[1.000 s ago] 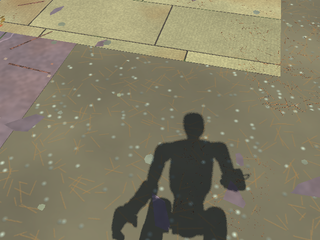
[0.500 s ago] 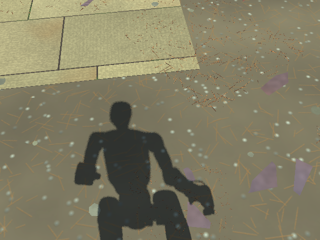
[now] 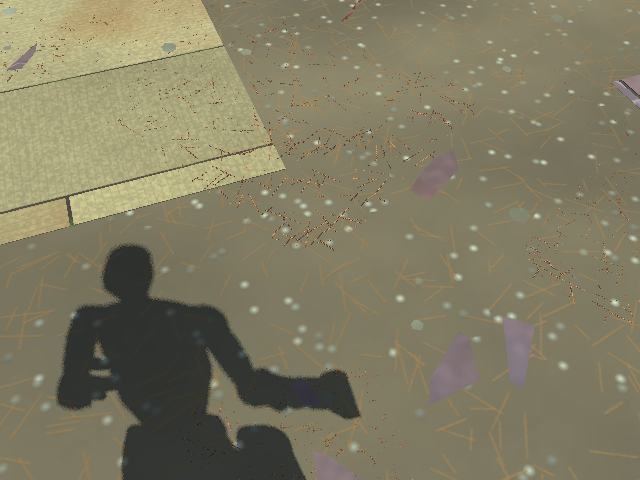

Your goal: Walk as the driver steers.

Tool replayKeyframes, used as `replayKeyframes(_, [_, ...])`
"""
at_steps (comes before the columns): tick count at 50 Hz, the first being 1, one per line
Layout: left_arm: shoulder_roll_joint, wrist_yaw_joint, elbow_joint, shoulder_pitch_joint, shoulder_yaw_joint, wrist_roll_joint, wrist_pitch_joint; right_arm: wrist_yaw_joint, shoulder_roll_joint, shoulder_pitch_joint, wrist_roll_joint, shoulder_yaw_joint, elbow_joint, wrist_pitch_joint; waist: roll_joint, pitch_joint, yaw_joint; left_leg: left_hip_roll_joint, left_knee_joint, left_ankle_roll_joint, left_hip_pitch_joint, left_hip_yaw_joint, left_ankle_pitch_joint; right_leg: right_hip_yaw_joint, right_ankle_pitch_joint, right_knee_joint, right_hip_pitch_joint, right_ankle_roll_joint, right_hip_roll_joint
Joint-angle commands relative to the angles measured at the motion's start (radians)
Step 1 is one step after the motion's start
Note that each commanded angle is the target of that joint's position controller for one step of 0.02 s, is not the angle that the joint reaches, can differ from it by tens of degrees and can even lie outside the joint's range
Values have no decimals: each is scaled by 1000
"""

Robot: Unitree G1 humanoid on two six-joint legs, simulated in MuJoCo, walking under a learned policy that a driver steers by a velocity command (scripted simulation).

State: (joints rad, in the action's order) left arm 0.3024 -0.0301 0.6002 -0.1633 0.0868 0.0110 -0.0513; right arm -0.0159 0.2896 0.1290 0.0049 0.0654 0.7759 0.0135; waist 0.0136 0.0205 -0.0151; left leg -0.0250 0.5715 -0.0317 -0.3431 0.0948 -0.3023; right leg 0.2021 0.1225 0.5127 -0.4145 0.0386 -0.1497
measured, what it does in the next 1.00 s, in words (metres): walks ahead, turning right: right foot, then left foot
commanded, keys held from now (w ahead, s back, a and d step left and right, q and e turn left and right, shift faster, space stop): w+e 0.50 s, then w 0.10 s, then w+q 0.40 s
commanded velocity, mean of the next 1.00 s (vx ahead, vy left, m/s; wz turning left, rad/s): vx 0.40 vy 0.00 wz -0.30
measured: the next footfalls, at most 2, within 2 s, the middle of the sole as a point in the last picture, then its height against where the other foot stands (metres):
right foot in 0.48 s outside the picture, level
left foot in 1.00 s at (410, 427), level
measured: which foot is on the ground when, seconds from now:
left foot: down 0.00-0.48, up 0.50-0.98, down 1.00-1.00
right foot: down 0.00-0.02, up 0.04-0.46, down 0.48-1.00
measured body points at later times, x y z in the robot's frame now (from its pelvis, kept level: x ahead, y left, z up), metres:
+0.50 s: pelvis +0.11 -0.07 -0.01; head +0.14 -0.09 +0.44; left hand +0.41 +0.10 -0.07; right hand +0.04 -0.37 -0.13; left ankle +0.03 +0.14 -0.72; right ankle +0.14 -0.18 -0.73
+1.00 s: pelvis +0.37 -0.18 -0.02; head +0.40 -0.19 +0.43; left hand +0.48 +0.10 -0.13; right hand +0.51 -0.46 -0.10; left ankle +0.54 -0.14 -0.73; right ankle +0.14 -0.19 -0.73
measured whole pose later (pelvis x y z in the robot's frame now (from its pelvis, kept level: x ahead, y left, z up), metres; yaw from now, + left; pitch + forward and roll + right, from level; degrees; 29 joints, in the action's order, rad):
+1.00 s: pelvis +0.37 -0.18 -0.02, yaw -15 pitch +3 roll -1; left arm 0.30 -0.03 0.80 -0.36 0.05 0.00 0.04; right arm 0.08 0.27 0.08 0.02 0.03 0.68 0.08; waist -0.03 0.02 -0.05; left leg -0.03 0.54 0.10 -0.57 -0.06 -0.01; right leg -0.11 0.47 0.30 0.15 0.05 -0.05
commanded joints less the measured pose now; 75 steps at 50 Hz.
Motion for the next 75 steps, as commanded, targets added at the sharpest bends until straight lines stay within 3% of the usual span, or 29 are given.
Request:
replayKeyframes(1, [78,-6,-71,-11,21,8,2,0,183,153,-19,56,-34,14,-63,-164,47,255,-251,123,312,193,-95,130,507,125,-127,33,86])
replayKeyframes(2, [95,-2,-115,31,28,21,19,6,255,142,-52,71,-34,15,-327,-64,39,401,-379,249,240,497,-284,-47,456,330,-347,9,-17])
replayKeyframes(4, [179,10,-83,14,53,-2,35,-13,164,19,-30,50,-88,32,-212,-8,6,364,-378,218,199,394,-304,-25,274,514,-378,-23,89])
replayKeyframes(7, [114,26,-49,-23,37,-5,36,-32,127,57,-4,33,-91,39,-149,-9,25,293,-384,168,246,212,-187,-95,156,669,-399,-68,130])
replayKeyframes(13, [64,43,-100,93,11,10,58,-19,160,185,-15,44,-74,52,-155,32,106,298,-425,189,321,45,-57,-150,54,486,-421,-101,193])
replayKeyframes(20, [54,76,-120,133,-5,16,64,8,220,186,20,68,-53,52,-161,64,101,336,-400,173,260,-108,32,-245,128,196,-174,-35,215])
replayKeyframes(22, [71,78,-113,89,4,14,61,15,233,173,32,74,-46,44,-152,48,59,348,-323,158,256,-141,163,-286,156,122,-64,11,181])
replayKeyframes(24, [155,66,-30,-163,57,15,55,14,185,183,28,56,-42,42,-61,-106,-69,260,59,96,150,-279,504,-319,101,19,341,73,87])
replayKeyframes(25, [252,47,-7,-331,84,25,50,14,106,182,-18,25,-80,48,148,-200,-124,193,449,30,-132,-307,132,11,145,-28,616,154,294])
replayKeyframes(26, [332,50,-36,-308,77,23,72,13,42,174,-27,0,-153,82,354,-297,-66,17,711,-9,-479,-132,-315,584,387,-224,767,329,487])
replayKeyframes(27, [222,60,-32,-295,48,14,96,20,156,85,23,25,-145,106,166,-243,-121,71,792,9,-572,-29,-219,537,397,-284,716,310,506])
replayKeyframes(28, [176,61,-20,-260,29,6,108,26,173,63,40,29,-152,116,156,-150,-92,112,765,40,-596,-45,-127,402,313,-261,630,278,480])
replayKeyframes(31, [101,54,-33,-94,-3,-13,113,28,145,110,-2,27,-101,102,90,-55,13,192,592,37,-405,-42,75,130,26,-285,345,208,360])
replayKeyframes(35, [109,41,21,-102,-5,-17,138,36,103,105,0,14,-72,66,47,-23,26,175,478,2,-400,-68,235,-47,-261,-333,301,190,333])
replayKeyframes(45, [137,15,144,-205,0,-10,130,94,46,-156,21,-18,-167,85,16,88,-67,61,-24,82,-384,-105,440,-246,-368,-348,489,98,372])
replayKeyframes(48, [169,-4,144,-191,10,-13,106,102,79,-94,11,-3,-177,79,72,-7,-15,-19,-10,132,-277,-183,268,-280,-891,-157,595,69,379])
replayKeyframes(50, [191,-16,130,-162,12,-16,87,86,155,124,11,34,-142,70,87,-140,106,-78,-35,187,16,-200,232,-313,-1072,174,538,43,352])
replayKeyframes(51, [172,-20,109,-159,0,-27,95,69,212,278,10,54,-124,61,11,-246,180,37,-38,247,346,-19,276,-316,-796,461,300,18,319])
replayKeyframes(52, [17,9,82,-314,-47,-48,120,68,289,300,18,70,-121,66,-266,-370,64,318,-58,473,764,545,103,-237,307,880,-196,-67,90])
replayKeyframes(53, [107,31,81,-213,-38,-18,159,58,195,330,23,52,-123,61,-158,-450,146,334,-217,471,807,735,-44,-62,417,977,-306,-51,72])
replayKeyframes(54, [146,44,32,-100,-26,25,183,48,173,276,13,43,-133,59,-109,-276,148,311,-259,407,689,590,-44,-44,331,937,-382,-30,136])
replayKeyframes(56, [126,37,10,-32,-32,-5,200,43,143,152,8,33,-164,58,49,-90,65,238,-298,365,373,421,158,-79,244,754,-322,-28,200])
replayKeyframes(60, [100,26,21,-103,-34,-32,159,28,132,95,4,28,-177,60,-28,-37,-15,166,-353,365,103,260,386,-120,208,562,-187,-91,243])
replayKeyframes(64, [42,25,-11,46,-60,-33,153,8,173,129,16,41,-155,46,-65,-21,41,73,-329,291,-29,140,325,-162,-81,233,-78,-129,198])
replayKeyframes(68, [74,37,-30,140,-46,-7,166,3,175,205,25,43,-129,27,-100,-47,87,94,-256,246,55,229,176,-132,-180,48,-16,-124,148])
replayKeyframes(72, [128,40,-4,36,-7,1,182,4,140,190,18,36,-135,20,-141,-70,8,111,-101,190,121,325,117,-123,-61,-48,137,-51,152])
replayKeyframes(73, [160,33,6,-62,9,-11,188,8,91,193,12,19,-144,25,-111,-140,-42,66,56,154,70,279,100,-65,-21,-53,306,-2,231])
replayKeyframes(74, [218,26,15,-192,23,-21,185,11,8,261,-8,-7,-153,31,76,-278,-57,-27,363,104,-80,160,-199,148,33,-45,568,73,434])
replayKeyframes(75, [274,37,62,-261,41,-21,167,12,26,342,35,-12,-192,40,390,-323,-21,-67,644,67,-406,61,-321,641,398,-188,728,217,604])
